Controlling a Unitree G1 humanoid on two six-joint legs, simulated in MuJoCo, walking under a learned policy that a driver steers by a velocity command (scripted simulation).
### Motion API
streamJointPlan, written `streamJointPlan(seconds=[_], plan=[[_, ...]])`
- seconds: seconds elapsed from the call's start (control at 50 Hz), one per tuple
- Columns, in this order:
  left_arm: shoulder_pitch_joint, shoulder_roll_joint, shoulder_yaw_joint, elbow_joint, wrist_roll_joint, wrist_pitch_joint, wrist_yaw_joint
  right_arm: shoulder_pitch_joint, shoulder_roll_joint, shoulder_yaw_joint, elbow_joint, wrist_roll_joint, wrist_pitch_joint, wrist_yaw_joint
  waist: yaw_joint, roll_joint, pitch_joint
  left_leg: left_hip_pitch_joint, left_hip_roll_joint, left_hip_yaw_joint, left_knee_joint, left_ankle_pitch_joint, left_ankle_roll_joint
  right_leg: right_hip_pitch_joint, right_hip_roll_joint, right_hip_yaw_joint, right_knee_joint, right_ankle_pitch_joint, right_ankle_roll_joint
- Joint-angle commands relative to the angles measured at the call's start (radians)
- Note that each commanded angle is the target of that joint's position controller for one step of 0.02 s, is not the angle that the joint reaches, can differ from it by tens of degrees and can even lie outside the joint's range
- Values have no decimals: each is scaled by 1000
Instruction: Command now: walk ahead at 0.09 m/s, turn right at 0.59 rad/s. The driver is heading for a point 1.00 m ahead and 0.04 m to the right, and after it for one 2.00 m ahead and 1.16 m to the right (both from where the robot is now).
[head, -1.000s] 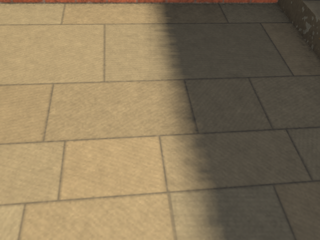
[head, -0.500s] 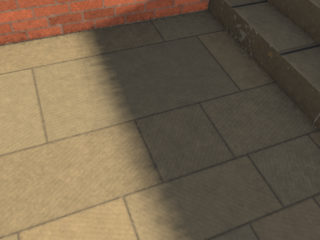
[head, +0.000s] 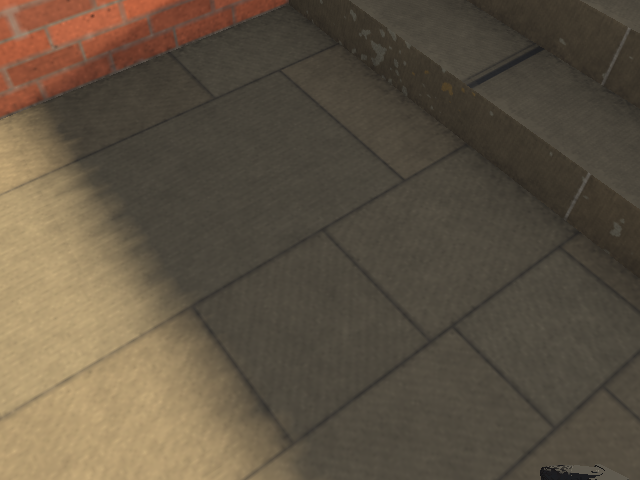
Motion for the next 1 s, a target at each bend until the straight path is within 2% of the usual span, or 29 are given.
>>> streamJointPlan(seconds=[0.02, 0.04, 0.08, 0.18, 0.28, 0.32, 0.34, 0.36, 0.38, 0.4, 0.42, 0.46, 0.48, 0.54, 0.6, 0.64, 0.66, 0.68, 0.7, 0.72, 0.74, 0.76, 0.8, 0.82, 0.88, 0.92, 0.96, 0.98, 1.0], plan=[[87, 105, 22, -64, 33, 18, 0, 133, -119, -43, -67, 21, 12, -9, -57, 127, -340, 484, 404, -442, -193, 436, 241, -272, -68, -50, 425, -7, 40], [28, 98, 22, -79, 37, 32, -12, 81, -82, -29, -71, 16, 26, -14, -51, 98, -250, 387, 334, -327, -242, 232, 203, -281, -95, -64, 392, 46, 54], [15, 71, 16, -92, 35, 67, -36, 48, -107, -35, -67, 6, 38, -27, -41, 166, -165, 238, 254, -180, -316, 89, 180, -235, -112, -99, 370, 111, 79], [-13, 45, -2, -127, 29, 93, -49, 64, -143, -55, -51, -4, 38, -20, -37, 165, -163, 183, 261, -56, -339, -58, 180, -161, -145, -142, 139, 137, 58], [-46, 54, -7, -163, 17, 85, -67, 84, -200, -78, -40, -3, 66, -11, -56, 176, -159, 150, 287, -4, -318, -252, 136, 10, -144, -212, -184, 123, -6], [20, 54, -4, -137, 17, 69, -64, 108, -190, -81, -25, 0, 85, -7, -26, 69, -120, 50, 248, 77, -186, -321, 49, 145, -124, -183, -412, 213, -37], [31, 101, 2, -142, 28, 58, -53, 155, -135, -72, -20, 3, 94, 7, -32, -169, -71, -68, 152, 180, 64, -400, -27, 160, -289, 110, -645, 127, -72], [-26, 246, 31, -207, 23, 58, -38, 123, -91, -57, -83, 7, 99, 1, -46, -318, -19, -250, -7, 147, 239, -550, -86, 63, -552, 502, -744, 225, -173], [32, 225, 38, -178, 42, 63, -18, 26, -137, -67, -93, 8, 106, -1, 16, -218, -8, -172, 20, 7, 407, -498, -69, -40, -537, 422, -738, 289, -245], [-35, 165, 15, -168, 42, 61, -9, 36, -124, -64, -86, 24, 107, 7, -47, -191, -5, -132, 26, -25, 449, -400, -58, -69, -462, 305, -717, 304, -220], [-110, 125, 1, -173, 34, 55, -11, 70, -126, -65, -59, 24, 103, 12, -92, -159, -5, -98, 31, -27, 439, -304, -51, -72, -386, 203, -711, 317, -175], [-158, 78, -14, -182, 24, 36, -10, 152, -153, -77, 4, 2, 98, 18, -107, -138, -75, -51, 13, 12, 474, -237, -50, 12, -319, 100, -660, 559, -156], [-137, 62, -22, -173, 20, 29, -11, 161, -148, -76, 16, 3, 99, 21, -104, -100, -109, -34, 10, 11, 472, -248, -52, 55, -324, 87, -639, 661, -159], [-71, 59, -24, -141, 22, 17, -12, 129, -97, -54, 14, 17, 103, 29, -71, -98, -123, -6, 18, 2, 310, -268, -47, 150, -336, 81, -616, 679, -159], [-47, 61, -26, -121, 29, 22, -11, 106, -90, -46, 11, 18, 110, 23, -40, -149, -102, 93, -3, 16, 131, -327, -29, 133, -340, 98, -592, 626, -166], [-49, 69, -26, -109, 31, 26, -11, 121, -91, -44, 16, 26, 106, 14, -43, -143, -98, 171, -23, 28, 10, -322, -16, 110, -345, 119, -561, 670, -164], [-68, 68, -29, -104, 24, 27, -9, 153, -78, -40, 28, 27, 99, 9, -71, -116, -100, 244, -29, 36, -114, -238, -9, 85, -332, 114, -532, 688, -146], [-78, 58, -34, -101, 14, 23, -4, 183, -71, -35, 39, 19, 86, 3, -94, -82, -109, 358, -7, 8, -251, -81, -1, 30, -319, 111, -512, 665, -108], [-65, 19, -48, -104, 15, 14, -2, 197, -99, -34, 41, 4, 68, -3, -82, -14, -139, 452, 89, -102, -301, -6, 8, -20, -286, 99, -487, 572, -57], [-7, -16, -54, -106, 11, 9, -7, 149, -188, -46, 26, -1, 56, -4, -13, 128, -130, 442, 214, -233, -284, 153, 47, -54, -182, 11, -463, 407, -21], [-34, -6, -55, -86, 21, 18, -8, 104, -159, -43, 32, 17, 56, 7, -26, 166, -100, 307, 214, -214, -267, 137, 85, 42, -152, -26, -516, 321, -6], [-60, 14, -51, -78, 25, 21, -11, 84, -115, -30, 26, 19, 53, 15, -36, 151, -81, 275, 167, -179, -270, 53, 63, 85, -161, -13, -532, 363, -3], [-76, 36, -42, -60, 22, 18, -16, 119, -113, -30, 38, 18, 52, 14, -69, 139, -100, 295, 94, -122, -277, -129, 30, 107, -162, -14, -511, 386, -14], [-67, 37, -38, -55, 29, 17, -18, 143, -131, -37, 49, 20, 56, 12, -78, 149, -93, 301, 80, -128, -284, -299, 44, 78, -138, -41, -468, 282, -24], [-77, 8, -42, -59, 47, 12, -30, 200, -175, -57, 63, 9, 73, 19, -94, 143, 28, 272, 182, -285, -387, -719, 135, -111, -96, -132, -347, 84, -42], [-84, -14, -48, -64, 47, 0, -41, 195, -183, -65, 68, 12, 71, 25, -85, 133, 68, 232, 240, -349, -420, -749, 177, -113, -124, -168, -331, 131, -49], [-11, -22, -48, -39, 39, -20, -48, 127, -169, -66, 56, 18, 62, 33, -34, 120, 45, 129, 189, -271, -379, -671, 154, 63, -127, -159, -428, 155, -72], [65, 3, -39, -12, 35, -31, -47, 68, -146, -62, 37, 20, 56, 36, 10, 70, 35, 59, 128, -194, -299, -618, 122, 157, -147, -89, -496, 118, -94], [153, 70, -20, 15, 35, -42, -37, -4, -101, -49, -3, 24, 45, 41, 45, -88, 45, -70, 23, -68, -90, -500, 70, 246, -262, 152, -636, -66, -145]])
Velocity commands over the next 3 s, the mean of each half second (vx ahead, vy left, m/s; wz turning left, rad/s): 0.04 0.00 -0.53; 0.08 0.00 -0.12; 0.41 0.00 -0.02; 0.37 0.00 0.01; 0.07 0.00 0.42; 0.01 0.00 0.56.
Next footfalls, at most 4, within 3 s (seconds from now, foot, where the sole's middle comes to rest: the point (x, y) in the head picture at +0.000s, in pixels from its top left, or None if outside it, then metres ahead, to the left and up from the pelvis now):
0.34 right None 0.04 -0.09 -0.75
0.70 left None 0.09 0.10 -0.75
1.38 left None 0.38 0.04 -0.75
1.90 right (454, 399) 0.62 -0.22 -0.75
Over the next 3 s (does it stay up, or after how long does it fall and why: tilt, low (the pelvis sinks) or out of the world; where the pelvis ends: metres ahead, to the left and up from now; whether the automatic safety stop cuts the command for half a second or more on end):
stays up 0.54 -0.12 0.03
